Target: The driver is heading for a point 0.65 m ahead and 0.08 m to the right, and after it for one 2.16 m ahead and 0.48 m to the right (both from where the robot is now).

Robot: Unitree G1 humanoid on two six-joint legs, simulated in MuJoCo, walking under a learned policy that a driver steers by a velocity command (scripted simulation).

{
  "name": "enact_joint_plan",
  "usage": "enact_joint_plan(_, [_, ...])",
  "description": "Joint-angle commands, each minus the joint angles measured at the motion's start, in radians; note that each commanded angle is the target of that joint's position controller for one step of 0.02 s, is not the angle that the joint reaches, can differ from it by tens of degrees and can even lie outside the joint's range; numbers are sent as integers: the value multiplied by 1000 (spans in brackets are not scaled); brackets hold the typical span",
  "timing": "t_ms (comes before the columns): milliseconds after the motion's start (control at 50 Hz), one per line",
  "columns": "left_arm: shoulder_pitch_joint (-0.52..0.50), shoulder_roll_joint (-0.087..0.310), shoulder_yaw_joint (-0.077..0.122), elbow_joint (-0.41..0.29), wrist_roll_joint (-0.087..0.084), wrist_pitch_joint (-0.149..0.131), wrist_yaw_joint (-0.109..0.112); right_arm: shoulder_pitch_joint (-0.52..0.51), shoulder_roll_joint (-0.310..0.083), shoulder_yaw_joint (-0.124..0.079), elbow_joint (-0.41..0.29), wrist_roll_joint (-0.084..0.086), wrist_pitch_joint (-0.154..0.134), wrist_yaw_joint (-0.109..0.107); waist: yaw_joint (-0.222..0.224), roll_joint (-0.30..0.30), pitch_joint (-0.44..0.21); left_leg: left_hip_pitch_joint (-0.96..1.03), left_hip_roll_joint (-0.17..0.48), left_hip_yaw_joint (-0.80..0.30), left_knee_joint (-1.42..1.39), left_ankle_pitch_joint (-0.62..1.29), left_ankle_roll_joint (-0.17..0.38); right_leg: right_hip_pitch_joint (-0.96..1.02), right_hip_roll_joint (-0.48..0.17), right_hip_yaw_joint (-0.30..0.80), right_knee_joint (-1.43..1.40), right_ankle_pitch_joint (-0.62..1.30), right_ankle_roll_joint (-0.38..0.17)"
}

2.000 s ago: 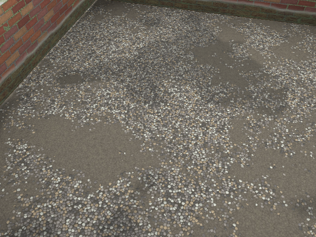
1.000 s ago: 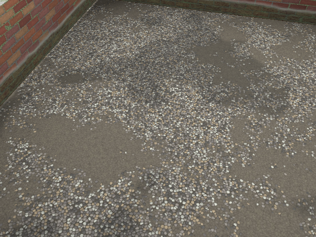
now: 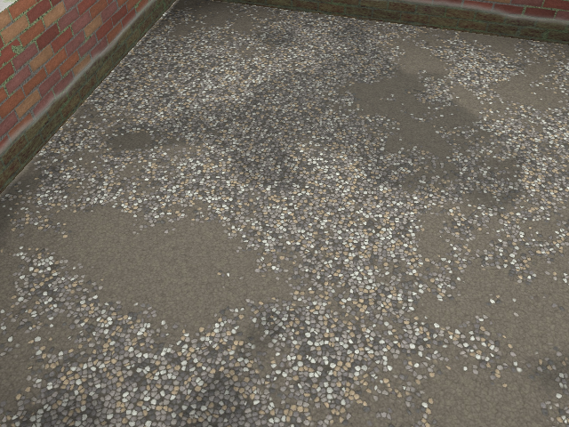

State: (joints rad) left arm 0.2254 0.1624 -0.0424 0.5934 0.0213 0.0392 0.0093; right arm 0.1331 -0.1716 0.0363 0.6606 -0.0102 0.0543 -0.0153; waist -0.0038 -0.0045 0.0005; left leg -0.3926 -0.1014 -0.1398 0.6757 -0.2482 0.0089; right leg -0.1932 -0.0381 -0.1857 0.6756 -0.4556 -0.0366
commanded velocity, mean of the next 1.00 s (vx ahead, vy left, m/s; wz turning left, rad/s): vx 0.36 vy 0.00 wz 0.00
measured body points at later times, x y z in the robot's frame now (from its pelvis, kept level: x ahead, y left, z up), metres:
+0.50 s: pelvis +0.00 +0.00 +0.00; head -0.01 +0.00 +0.45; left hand +0.16 +0.21 -0.10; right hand +0.18 -0.21 -0.09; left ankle +0.07 +0.11 -0.72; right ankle -0.05 -0.08 -0.72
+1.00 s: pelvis +0.01 -0.02 +0.02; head +0.03 -0.02 +0.47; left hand +0.12 +0.21 -0.10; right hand +0.15 -0.23 -0.11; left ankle +0.07 +0.11 -0.72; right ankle -0.05 -0.08 -0.72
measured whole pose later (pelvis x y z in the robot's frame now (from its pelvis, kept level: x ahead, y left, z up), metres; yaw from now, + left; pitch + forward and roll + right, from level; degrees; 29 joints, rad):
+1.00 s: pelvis +0.01 -0.02 +0.02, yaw +0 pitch +0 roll +0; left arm 0.26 0.17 -0.04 0.70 0.01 0.06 0.02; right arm 0.19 -0.17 0.03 0.73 -0.02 0.06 -0.03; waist -0.01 0.02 0.01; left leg -0.32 -0.07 -0.15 0.50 -0.17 -0.01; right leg -0.11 0.00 -0.19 0.47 -0.37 -0.06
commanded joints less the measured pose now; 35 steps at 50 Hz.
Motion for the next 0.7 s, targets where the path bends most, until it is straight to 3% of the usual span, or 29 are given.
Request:
enact_joint_plan(20, [-39, 67, 18, -84, 0, -16, 2, -66, -78, -21, -83, 0, -15, -3, 0, 7, -43, 40, 33, -3, -81, 204, 38, -38, -47, 70, -146, 120, -13])
enact_joint_plan(280, [-40, 67, 18, -84, 0, -16, 2, -69, -77, -20, -83, -1, -14, -2, 0, 0, -42, 41, 33, 4, -80, 200, 35, -40, -52, 74, -154, 123, -15])
enact_joint_plan(300, [-28, 63, 21, -80, -7, -15, -3, -94, -67, -18, -89, 11, -21, -2, 19, -29, -62, 39, 33, 8, -69, 118, 32, -29, -59, 90, -175, 41, -17])
enact_joint_plan(320, [-54, 69, 17, -87, -1, -15, 1, -86, -77, -20, -91, 1, -18, 0, -6, -5, -16, 23, 29, 15, -78, 184, 28, -51, -65, 81, -173, 114, -19])
enact_joint_plan(340, [-43, 72, 20, -85, -2, -16, 2, -72, -78, -21, -83, -3, -17, -1, 0, 0, -31, 41, 32, 12, -79, 195, 31, -50, -59, 78, -164, 119, -18])
enact_joint_plan(560, [-16, 63, 14, -72, 0, -15, 2, -41, -72, -19, -70, 0, -15, -4, -2, 14, -48, 48, 38, -11, -99, 165, 40, -34, -48, 73, -153, 102, -13])
enact_joint_plan(640, [16, 48, 5, -40, 1, -10, 2, -18, -66, -17, -47, 7, -12, 0, -4, 39, -11, 40, 65, -74, -191, 73, 41, -29, -44, 76, -205, 35, -3])
enact_joint_plan(700, [24, 50, 1, -13, -4, -11, 4, -14, -59, -16, -29, 8, -7, 3, -8, 34, 14, 52, 75, -93, -247, 81, 27, -4, -53, 90, -267, 93, 2])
